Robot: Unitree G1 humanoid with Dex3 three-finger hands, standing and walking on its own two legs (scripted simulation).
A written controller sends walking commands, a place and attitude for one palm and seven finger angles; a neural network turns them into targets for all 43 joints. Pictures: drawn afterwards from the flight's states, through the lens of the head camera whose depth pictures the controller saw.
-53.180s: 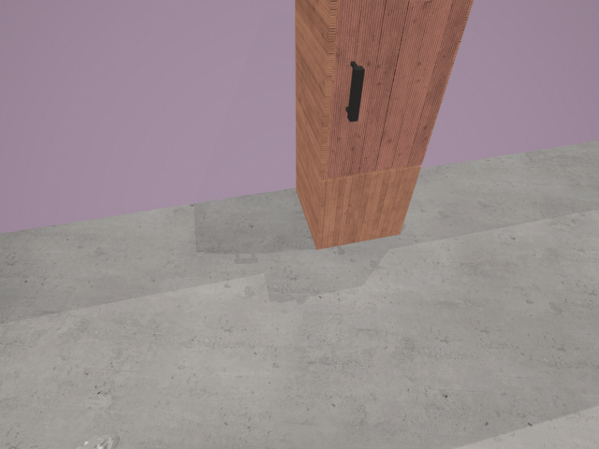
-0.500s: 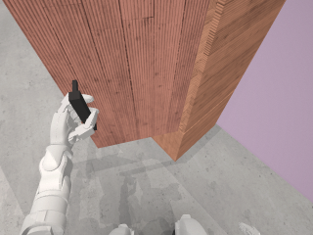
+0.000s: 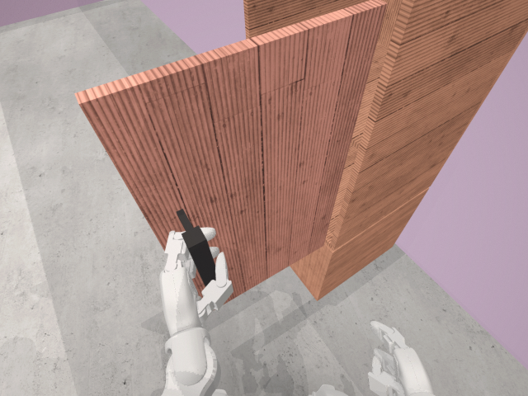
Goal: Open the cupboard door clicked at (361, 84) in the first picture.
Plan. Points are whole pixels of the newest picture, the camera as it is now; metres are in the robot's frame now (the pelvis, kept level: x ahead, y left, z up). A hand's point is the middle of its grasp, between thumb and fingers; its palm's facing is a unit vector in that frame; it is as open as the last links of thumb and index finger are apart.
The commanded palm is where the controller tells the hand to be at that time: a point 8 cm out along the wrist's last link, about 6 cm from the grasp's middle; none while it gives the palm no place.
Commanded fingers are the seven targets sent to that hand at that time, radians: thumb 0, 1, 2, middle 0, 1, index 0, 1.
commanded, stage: pull the door open along its arc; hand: left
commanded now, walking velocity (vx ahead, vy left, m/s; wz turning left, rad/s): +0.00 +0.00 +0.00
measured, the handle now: (198, 251) +0.32 +0.12 +0.04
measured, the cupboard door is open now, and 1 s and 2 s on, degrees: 87 93 94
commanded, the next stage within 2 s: open thumb and fingers to let go in 0.16 s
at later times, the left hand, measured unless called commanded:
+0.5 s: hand (231, 298) +0.25 +0.06 +0.05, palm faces +0.36 -0.93 -0.02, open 7.4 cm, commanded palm +0.20 +0.10 +0.04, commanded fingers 0.00 -0.01 0.51 -0.34 -1.25 -0.34 -1.25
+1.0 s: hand (230, 298) +0.25 +0.06 +0.05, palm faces +0.29 -0.96 -0.01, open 14.7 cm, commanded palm +0.20 +0.11 +0.04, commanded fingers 0.00 -0.50 0.30 -0.17 -0.40 -0.17 -0.40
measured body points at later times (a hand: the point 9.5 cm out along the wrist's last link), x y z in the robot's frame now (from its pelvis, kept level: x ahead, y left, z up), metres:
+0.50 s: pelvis -0.02 -0.02 -0.01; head +0.03 -0.05 +0.44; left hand +0.22 +0.11 +0.05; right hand +0.17 -0.24 -0.10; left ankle -0.03 +0.14 -0.68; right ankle +0.01 -0.10 -0.68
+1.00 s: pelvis -0.04 +0.00 -0.01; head +0.01 -0.01 +0.44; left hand +0.23 +0.11 +0.05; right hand +0.15 -0.21 -0.10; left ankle -0.03 +0.14 -0.68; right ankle +0.01 -0.10 -0.68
